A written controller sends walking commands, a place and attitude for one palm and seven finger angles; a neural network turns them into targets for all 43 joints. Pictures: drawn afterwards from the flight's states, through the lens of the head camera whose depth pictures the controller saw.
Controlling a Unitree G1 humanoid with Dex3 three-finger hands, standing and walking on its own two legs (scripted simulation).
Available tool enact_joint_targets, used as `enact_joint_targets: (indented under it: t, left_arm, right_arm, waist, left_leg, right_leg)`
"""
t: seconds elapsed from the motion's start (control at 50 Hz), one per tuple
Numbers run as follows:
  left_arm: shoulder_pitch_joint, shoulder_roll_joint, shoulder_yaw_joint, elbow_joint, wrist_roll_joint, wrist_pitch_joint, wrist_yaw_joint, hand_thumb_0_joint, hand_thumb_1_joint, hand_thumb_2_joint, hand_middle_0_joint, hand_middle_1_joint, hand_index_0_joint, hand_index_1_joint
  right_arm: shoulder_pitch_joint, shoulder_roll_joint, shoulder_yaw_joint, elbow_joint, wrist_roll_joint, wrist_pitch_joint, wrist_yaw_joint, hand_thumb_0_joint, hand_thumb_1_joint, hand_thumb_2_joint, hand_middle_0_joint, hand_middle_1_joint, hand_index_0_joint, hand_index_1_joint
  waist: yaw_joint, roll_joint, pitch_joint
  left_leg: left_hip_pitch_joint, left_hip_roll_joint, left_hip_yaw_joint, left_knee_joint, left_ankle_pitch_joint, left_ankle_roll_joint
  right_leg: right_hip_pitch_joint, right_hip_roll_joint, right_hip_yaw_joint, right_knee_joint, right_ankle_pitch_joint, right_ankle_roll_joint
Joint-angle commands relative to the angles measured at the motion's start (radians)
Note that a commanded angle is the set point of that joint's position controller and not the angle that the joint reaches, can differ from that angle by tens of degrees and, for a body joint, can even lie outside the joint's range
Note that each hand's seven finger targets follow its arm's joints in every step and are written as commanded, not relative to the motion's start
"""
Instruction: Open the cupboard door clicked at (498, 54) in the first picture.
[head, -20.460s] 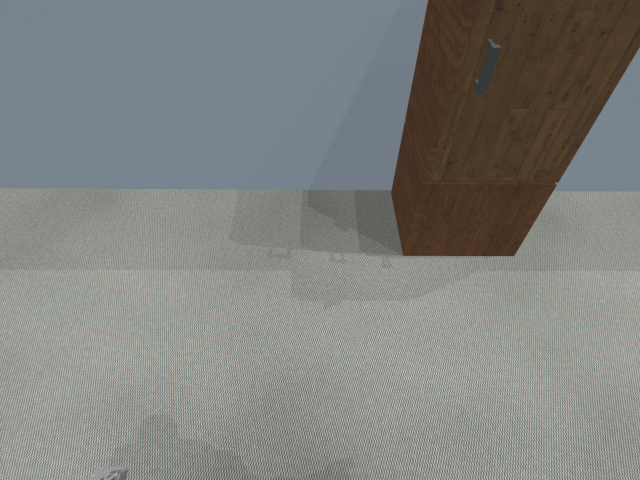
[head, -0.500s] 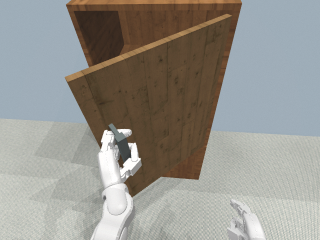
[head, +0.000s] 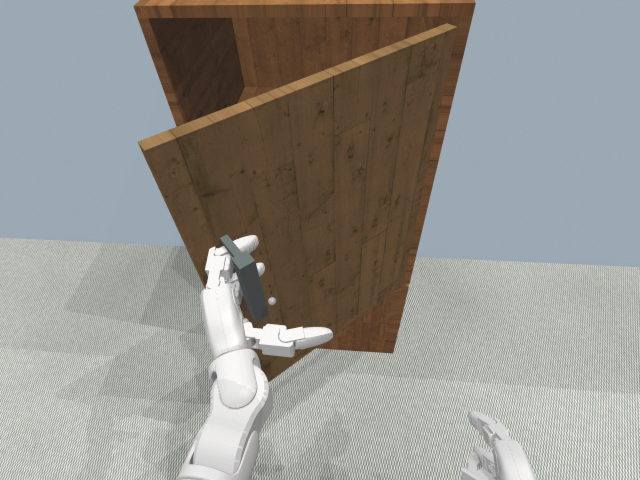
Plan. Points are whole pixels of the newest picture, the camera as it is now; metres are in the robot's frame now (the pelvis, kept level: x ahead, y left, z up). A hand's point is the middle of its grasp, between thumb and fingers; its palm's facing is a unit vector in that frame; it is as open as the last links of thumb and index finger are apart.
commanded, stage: open thumb and fingers to let go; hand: left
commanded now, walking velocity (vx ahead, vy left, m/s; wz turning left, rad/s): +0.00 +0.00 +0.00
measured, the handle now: (244, 279) +0.35 +0.12 +0.07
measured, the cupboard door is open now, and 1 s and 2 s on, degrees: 42 42 42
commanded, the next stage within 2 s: slide the hand sideways off the handle in 0.16 s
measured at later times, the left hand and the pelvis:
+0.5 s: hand (257, 323) +0.28 +0.10 +0.07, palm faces -0.14 -0.99 -0.04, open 16.3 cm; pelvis -0.01 +0.02 +0.00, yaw +1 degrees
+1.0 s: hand (237, 343) +0.26 +0.12 +0.07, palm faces -0.07 -1.00 -0.03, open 16.1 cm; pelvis +0.01 +0.02 -0.01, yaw -1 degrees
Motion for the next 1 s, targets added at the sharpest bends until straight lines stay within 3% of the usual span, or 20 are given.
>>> enact_joint_targets:
  t: [0.0, 0.12, 0.2, 0.24, 0.26, 0.28, 0.3, 0.34, 0.38, 0.4, 0.44, 0.54, 0.6, 0.62, 0.64, 0.72, 0.8, 0.88, 0.92, 0.98]
  left_arm:
    - [-0.274, -0.003, 0.010, -0.211, 0.024, -0.062, 0.016, 0.000, -0.500, 0.300, -0.200, -0.600, -0.200, -0.600]
    - [-0.303, -0.046, -0.028, -0.208, 0.040, -0.050, 0.041, 0.000, -0.500, 0.300, -0.150, -0.300, -0.150, -0.300]
    - [-0.305, -0.057, -0.038, -0.216, 0.042, -0.043, 0.051, 0.000, -0.500, 0.300, -0.150, -0.300, -0.150, -0.300]
    - [-0.302, -0.071, -0.054, -0.204, 0.042, -0.034, 0.052, 0.000, -0.500, 0.300, -0.150, -0.300, -0.150, -0.300]
    - [-0.299, 0.025, -0.233, -0.179, 0.144, -0.070, -0.157, 0.000, -0.500, 0.300, -0.150, -0.300, -0.150, -0.300]
    - [-0.356, 0.093, -0.161, -0.246, 0.105, -0.112, -0.270, 0.000, -0.500, 0.300, -0.150, -0.300, -0.150, -0.300]
    - [-0.373, 0.134, -0.147, -0.282, 0.085, -0.138, -0.356, 0.000, -0.500, 0.300, -0.150, -0.300, -0.150, -0.300]
    - [-0.358, 0.136, -0.164, -0.275, 0.015, -0.146, -0.514, 0.000, -0.500, 0.300, -0.150, -0.300, -0.150, -0.300]
    - [-0.379, 0.111, -0.126, -0.257, -0.107, -0.117, -0.593, 0.000, -0.500, 0.300, -0.150, -0.300, -0.150, -0.300]
    - [-0.359, 0.095, -0.104, -0.235, -0.149, -0.098, -0.602, 0.000, -0.500, 0.300, -0.150, -0.300, -0.150, -0.300]
    - [-0.298, 0.087, -0.060, -0.231, -0.193, -0.078, -0.579, 0.000, -0.500, 0.300, -0.150, -0.300, -0.150, -0.300]
    - [-0.148, 0.150, 0.004, -0.315, -0.145, -0.072, -0.499, 0.000, -0.500, 0.300, -0.150, -0.300, -0.150, -0.300]
    - [-0.089, 0.177, 0.023, -0.340, -0.122, -0.072, -0.489, 0.000, -0.500, 0.300, -0.150, -0.300, -0.150, -0.300]
    - [-0.062, 0.205, 0.045, -0.343, -0.113, -0.072, -0.487, 0.000, -0.500, 0.300, -0.150, -0.300, -0.150, -0.300]
    - [-0.076, 0.195, 0.033, -0.376, -0.110, -0.074, -0.487, 0.000, -0.500, 0.300, -0.150, -0.300, -0.150, -0.300]
    - [0.005, 0.234, 0.084, -0.415, -0.118, -0.070, -0.493, 0.000, -0.500, 0.300, -0.150, -0.300, -0.150, -0.300]
    - [0.049, 0.241, 0.103, -0.454, -0.144, -0.075, -0.516, 0.000, -0.500, 0.300, -0.150, -0.300, -0.150, -0.300]
    - [0.132, 0.246, 0.119, -0.484, -0.167, -0.082, -0.543, 0.000, -0.500, 0.300, -0.150, -0.300, -0.150, -0.300]
    - [0.169, 0.269, 0.142, -0.482, -0.169, -0.083, -0.554, 0.000, -0.500, 0.300, -0.150, -0.300, -0.150, -0.300]
    - [0.216, 0.281, 0.158, -0.519, -0.180, -0.093, -0.577, 0.000, -0.500, 0.300, -0.150, -0.300, -0.150, -0.300]
  right_arm:
    - [-0.117, -0.071, -0.021, -0.156, -0.004, -0.048, -0.009, 0.000, -0.900, -0.900, 0.200, 0.300, 0.200, 0.300]
    - [-0.117, -0.070, -0.021, -0.160, -0.003, -0.039, -0.001, 0.000, -0.900, -0.900, 0.200, 0.300, 0.200, 0.300]
    - [-0.114, -0.070, -0.021, -0.161, -0.006, -0.036, 0.003, 0.000, -0.900, -0.900, 0.200, 0.300, 0.200, 0.300]
    - [-0.123, -0.069, -0.018, -0.163, -0.002, -0.032, 0.005, 0.000, -0.900, -0.900, 0.200, 0.300, 0.200, 0.300]
    - [-0.048, -0.104, -0.014, -0.120, 0.000, -0.034, 0.007, 0.000, -0.900, -0.900, 0.200, 0.300, 0.200, 0.300]
    - [-0.041, -0.103, -0.019, -0.160, 0.009, -0.042, -0.001, 0.000, -0.900, -0.900, 0.200, 0.300, 0.200, 0.300]
    - [-0.044, -0.106, -0.018, -0.169, 0.014, -0.050, -0.010, 0.000, -0.900, -0.900, 0.200, 0.300, 0.200, 0.300]
    - [-0.041, -0.107, -0.008, -0.187, 0.040, -0.072, -0.020, 0.000, -0.900, -0.900, 0.200, 0.300, 0.200, 0.300]
    - [-0.055, -0.105, 0.005, -0.202, 0.066, -0.104, -0.031, 0.000, -0.900, -0.900, 0.200, 0.300, 0.200, 0.300]
    - [-0.062, -0.107, 0.009, -0.206, 0.075, -0.120, -0.034, 0.000, -0.900, -0.900, 0.200, 0.300, 0.200, 0.300]
    - [-0.063, -0.108, 0.009, -0.210, 0.083, -0.150, -0.030, 0.000, -0.900, -0.900, 0.200, 0.300, 0.200, 0.300]
    - [-0.040, -0.112, 0.000, -0.225, 0.070, -0.172, 0.002, 0.000, -0.900, -0.900, 0.200, 0.300, 0.200, 0.300]
    - [-0.038, -0.114, -0.001, -0.236, 0.064, -0.166, 0.010, 0.000, -0.900, -0.900, 0.200, 0.300, 0.200, 0.300]
    - [-0.042, -0.116, -0.001, -0.237, 0.064, -0.162, 0.009, 0.000, -0.900, -0.900, 0.200, 0.300, 0.200, 0.300]
    - [-0.046, -0.112, 0.000, -0.243, 0.062, -0.161, 0.009, 0.000, -0.900, -0.900, 0.200, 0.300, 0.200, 0.300]
    - [-0.048, -0.110, -0.001, -0.253, 0.063, -0.153, 0.003, 0.000, -0.900, -0.900, 0.200, 0.300, 0.200, 0.300]
    - [-0.041, -0.108, 0.000, -0.254, 0.062, -0.157, -0.005, 0.000, -0.900, -0.900, 0.200, 0.300, 0.200, 0.300]
    - [-0.033, -0.110, -0.003, -0.260, 0.064, -0.168, -0.009, 0.000, -0.900, -0.900, 0.200, 0.300, 0.200, 0.300]
    - [-0.025, -0.113, -0.006, -0.255, 0.066, -0.171, -0.013, 0.000, -0.900, -0.900, 0.200, 0.300, 0.200, 0.300]
    - [-0.018, -0.114, -0.007, -0.262, 0.067, -0.178, -0.014, 0.000, -0.900, -0.900, 0.200, 0.300, 0.200, 0.300]
  waist:
    - [0.000, -0.133, -0.192]
    - [-0.002, -0.097, -0.201]
    - [-0.002, -0.116, -0.214]
    - [-0.005, -0.100, -0.188]
    - [-0.084, -0.169, -0.141]
    - [-0.056, -0.129, -0.189]
    - [-0.045, -0.084, -0.237]
    - [-0.052, -0.025, -0.222]
    - [-0.056, -0.055, -0.179]
    - [-0.050, -0.085, -0.150]
    - [-0.027, -0.089, -0.151]
    - [0.013, -0.080, -0.197]
    - [0.014, -0.120, -0.163]
    - [0.022, -0.100, -0.158]
    - [0.015, -0.082, -0.162]
    - [0.026, -0.074, -0.155]
    - [0.012, -0.070, -0.157]
    - [0.017, -0.076, -0.164]
    - [0.013, -0.103, -0.167]
    - [0.013, -0.077, -0.167]
  left_leg:
    - [-0.019, -0.059, 0.025, -0.089, 0.128, 0.053]
    - [-0.001, -0.050, 0.014, -0.097, 0.160, 0.045]
    - [-0.004, -0.048, 0.012, -0.091, 0.173, 0.044]
    - [-0.010, -0.046, 0.009, -0.095, 0.156, 0.042]
    - [0.022, -0.041, 0.012, -0.078, 0.165, 0.062]
    - [0.008, -0.047, 0.010, -0.074, 0.171, 0.068]
    - [0.029, -0.051, 0.011, -0.071, 0.181, 0.070]
    - [0.047, -0.053, 0.006, -0.075, 0.168, 0.066]
    - [0.027, -0.053, -0.010, -0.088, 0.109, 0.062]
    - [0.010, -0.052, -0.017, -0.099, 0.076, 0.057]
    - [0.011, -0.052, -0.027, -0.115, 0.071, 0.048]
    - [0.017, -0.049, -0.015, -0.117, 0.171, 0.039]
    - [-0.013, -0.048, 0.000, -0.112, 0.149, 0.043]
    - [-0.019, -0.048, 0.001, -0.113, 0.145, 0.044]
    - [-0.010, -0.049, 0.004, -0.109, 0.154, 0.045]
    - [-0.027, -0.051, 0.015, -0.102, 0.148, 0.046]
    - [-0.025, -0.054, 0.019, -0.083, 0.157, 0.047]
    - [-0.034, -0.058, 0.020, -0.071, 0.188, 0.047]
    - [-0.041, -0.057, 0.017, -0.060, 0.207, 0.049]
    - [-0.043, -0.059, 0.020, -0.050, 0.225, 0.048]
  right_leg:
    - [0.177, 0.009, 0.051, -0.163, 0.095, 0.001]
    - [0.160, 0.019, 0.021, -0.129, 0.123, -0.008]
    - [0.158, 0.023, 0.013, -0.115, 0.136, -0.008]
    - [0.140, 0.023, 0.010, -0.115, 0.113, -0.009]
    - [0.091, 0.019, 0.036, -0.104, 0.185, -0.008]
    - [0.115, 0.014, 0.036, -0.089, 0.215, -0.010]
    - [0.140, 0.013, 0.044, -0.077, 0.232, -0.013]
    - [0.127, 0.015, 0.040, -0.074, 0.217, -0.016]
    - [0.116, 0.024, 0.025, -0.095, 0.152, -0.010]
    - [0.109, 0.027, 0.014, -0.106, 0.104, -0.006]
    - [0.109, 0.030, -0.001, -0.104, 0.072, -0.005]
    - [0.149, 0.025, -0.002, -0.075, 0.160, -0.008]
    - [0.150, 0.026, 0.007, -0.081, 0.152, -0.005]
    - [0.153, 0.027, 0.012, -0.080, 0.142, -0.008]
    - [0.150, 0.025, 0.015, -0.078, 0.156, -0.008]
    - [0.168, 0.027, 0.022, -0.081, 0.160, -0.007]
    - [0.164, 0.029, 0.024, -0.078, 0.188, -0.001]
    - [0.180, 0.029, 0.025, -0.067, 0.237, 0.002]
    - [0.187, 0.031, 0.029, -0.064, 0.263, 0.003]
    - [0.189, 0.029, 0.031, -0.052, 0.299, 0.004]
